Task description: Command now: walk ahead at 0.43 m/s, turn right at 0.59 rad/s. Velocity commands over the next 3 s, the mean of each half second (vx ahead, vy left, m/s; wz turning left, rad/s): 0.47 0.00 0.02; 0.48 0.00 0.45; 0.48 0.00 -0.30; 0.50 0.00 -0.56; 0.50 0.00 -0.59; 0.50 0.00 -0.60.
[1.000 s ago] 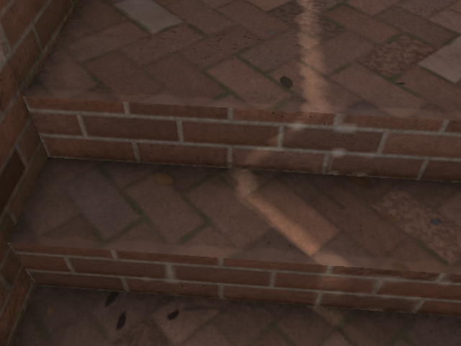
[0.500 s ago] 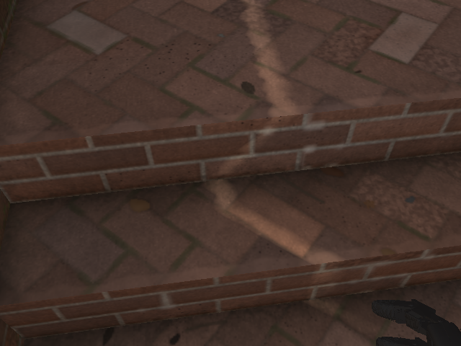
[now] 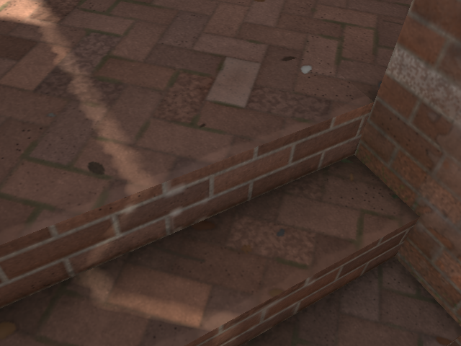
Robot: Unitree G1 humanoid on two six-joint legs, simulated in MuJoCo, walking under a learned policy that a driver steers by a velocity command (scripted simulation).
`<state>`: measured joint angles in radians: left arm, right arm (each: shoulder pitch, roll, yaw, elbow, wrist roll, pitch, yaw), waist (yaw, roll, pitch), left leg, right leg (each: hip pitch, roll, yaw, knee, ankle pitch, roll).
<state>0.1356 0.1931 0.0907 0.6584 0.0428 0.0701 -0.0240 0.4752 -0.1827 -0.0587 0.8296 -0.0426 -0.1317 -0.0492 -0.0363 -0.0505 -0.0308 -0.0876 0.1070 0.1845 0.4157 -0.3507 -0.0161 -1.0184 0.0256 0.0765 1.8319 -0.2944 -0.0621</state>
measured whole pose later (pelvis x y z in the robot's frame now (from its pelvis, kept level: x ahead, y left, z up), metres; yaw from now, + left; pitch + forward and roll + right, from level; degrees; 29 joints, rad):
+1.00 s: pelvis +0.57 -0.18 +0.30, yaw +17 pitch +1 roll +5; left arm 0.20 0.15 0.03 0.62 0.02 -0.09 0.04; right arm 0.29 -0.24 -0.07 0.81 -0.05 0.02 -0.03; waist 0.00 0.03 -0.02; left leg -0.49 -0.19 0.18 1.02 -0.56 0.18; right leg -0.83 0.00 0.14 2.05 -0.23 -0.04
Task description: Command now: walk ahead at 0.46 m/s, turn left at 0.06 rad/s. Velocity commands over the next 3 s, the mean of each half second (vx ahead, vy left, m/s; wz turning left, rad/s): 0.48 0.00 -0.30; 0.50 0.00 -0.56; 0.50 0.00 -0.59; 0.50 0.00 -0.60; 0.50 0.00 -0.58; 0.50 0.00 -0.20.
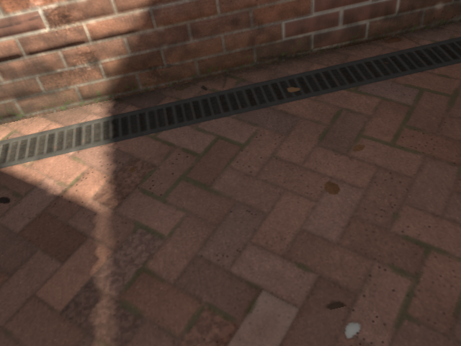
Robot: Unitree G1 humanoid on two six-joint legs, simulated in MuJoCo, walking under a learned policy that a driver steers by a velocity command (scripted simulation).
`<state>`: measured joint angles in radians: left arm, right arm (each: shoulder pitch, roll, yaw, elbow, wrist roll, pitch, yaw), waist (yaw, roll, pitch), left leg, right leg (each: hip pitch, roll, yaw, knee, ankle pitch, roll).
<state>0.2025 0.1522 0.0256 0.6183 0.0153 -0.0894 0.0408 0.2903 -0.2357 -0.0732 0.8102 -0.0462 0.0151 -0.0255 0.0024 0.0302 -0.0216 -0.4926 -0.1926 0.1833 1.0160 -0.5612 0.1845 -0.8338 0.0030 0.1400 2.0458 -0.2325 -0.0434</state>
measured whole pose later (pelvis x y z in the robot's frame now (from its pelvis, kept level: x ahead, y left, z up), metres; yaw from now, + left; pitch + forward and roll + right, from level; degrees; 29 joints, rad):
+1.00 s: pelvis +0.59 -0.08 +0.26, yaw -29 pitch +1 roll +1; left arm 0.29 0.28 0.09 0.67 0.03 -0.06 -0.02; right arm 0.16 -0.23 -0.07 0.71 -0.03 -0.10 0.00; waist 0.00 -0.07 -0.06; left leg -0.35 0.00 0.08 0.52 -0.20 0.03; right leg -0.43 0.07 0.09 1.24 -0.32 -0.08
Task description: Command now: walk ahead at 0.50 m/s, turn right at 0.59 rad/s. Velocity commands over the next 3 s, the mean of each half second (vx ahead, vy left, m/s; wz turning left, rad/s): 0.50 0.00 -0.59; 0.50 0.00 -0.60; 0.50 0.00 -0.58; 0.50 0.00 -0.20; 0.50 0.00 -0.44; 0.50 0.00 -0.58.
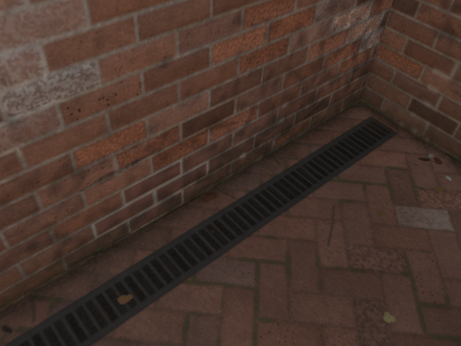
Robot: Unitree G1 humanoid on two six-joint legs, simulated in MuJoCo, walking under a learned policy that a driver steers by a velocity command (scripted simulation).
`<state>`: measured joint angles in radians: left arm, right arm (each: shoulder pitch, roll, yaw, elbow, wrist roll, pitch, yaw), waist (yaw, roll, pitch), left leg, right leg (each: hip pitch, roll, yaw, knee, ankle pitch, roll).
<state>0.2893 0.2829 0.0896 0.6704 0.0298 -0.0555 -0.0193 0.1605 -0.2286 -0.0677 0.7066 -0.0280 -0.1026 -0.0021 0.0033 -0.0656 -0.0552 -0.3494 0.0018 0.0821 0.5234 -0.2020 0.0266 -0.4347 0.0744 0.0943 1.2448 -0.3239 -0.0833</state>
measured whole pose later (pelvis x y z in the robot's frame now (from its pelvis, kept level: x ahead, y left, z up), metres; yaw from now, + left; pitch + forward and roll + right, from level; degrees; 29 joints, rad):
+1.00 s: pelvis +0.54 -0.11 -0.01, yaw -36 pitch +2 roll +0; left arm 0.40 0.31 0.08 0.78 0.02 -0.05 -0.01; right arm 0.13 -0.25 -0.03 0.65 -0.05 -0.07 -0.01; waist 0.05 -0.02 0.01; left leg -0.44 0.01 0.03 0.60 -0.18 0.02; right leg -0.26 0.14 0.15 1.03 -0.46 -0.10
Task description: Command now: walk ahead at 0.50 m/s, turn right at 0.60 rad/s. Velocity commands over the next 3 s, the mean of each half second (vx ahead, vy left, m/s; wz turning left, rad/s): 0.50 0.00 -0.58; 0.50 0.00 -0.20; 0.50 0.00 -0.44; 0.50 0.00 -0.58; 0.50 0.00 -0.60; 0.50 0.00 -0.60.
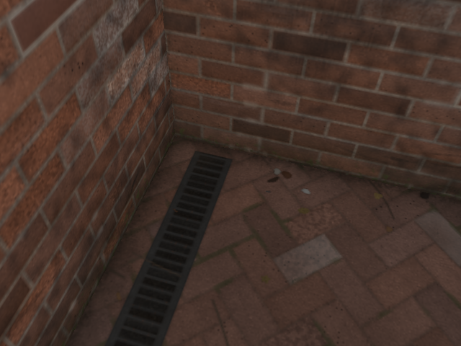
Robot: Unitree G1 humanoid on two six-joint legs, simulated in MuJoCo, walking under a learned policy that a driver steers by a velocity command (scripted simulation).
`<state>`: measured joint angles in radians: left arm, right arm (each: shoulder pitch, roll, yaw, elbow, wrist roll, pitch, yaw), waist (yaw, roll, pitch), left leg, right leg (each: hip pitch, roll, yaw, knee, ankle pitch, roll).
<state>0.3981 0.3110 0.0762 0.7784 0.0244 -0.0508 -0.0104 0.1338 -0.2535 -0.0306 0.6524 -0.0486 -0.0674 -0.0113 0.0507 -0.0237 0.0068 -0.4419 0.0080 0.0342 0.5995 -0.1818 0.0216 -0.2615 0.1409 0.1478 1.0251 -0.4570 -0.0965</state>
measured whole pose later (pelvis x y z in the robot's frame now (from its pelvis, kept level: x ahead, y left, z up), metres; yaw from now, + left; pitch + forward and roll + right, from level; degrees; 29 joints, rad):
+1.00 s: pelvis +0.53 -0.13 +0.00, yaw -22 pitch +2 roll +0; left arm 0.36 0.31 0.07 0.98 0.00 -0.11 0.01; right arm 0.06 -0.25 -0.02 0.77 -0.03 -0.09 0.00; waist 0.04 -0.01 0.02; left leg -0.44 0.00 0.05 0.45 -0.06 0.06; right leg 0.05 0.08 0.05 0.45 -0.39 -0.08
